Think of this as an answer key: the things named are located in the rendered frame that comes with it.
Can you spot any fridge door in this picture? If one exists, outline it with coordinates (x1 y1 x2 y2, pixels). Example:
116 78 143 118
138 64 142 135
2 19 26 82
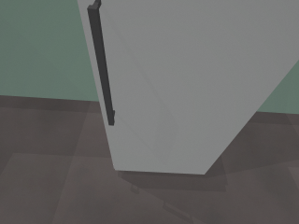
79 0 299 175

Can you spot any handle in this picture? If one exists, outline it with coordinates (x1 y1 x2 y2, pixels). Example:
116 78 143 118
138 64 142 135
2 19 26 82
87 0 115 126

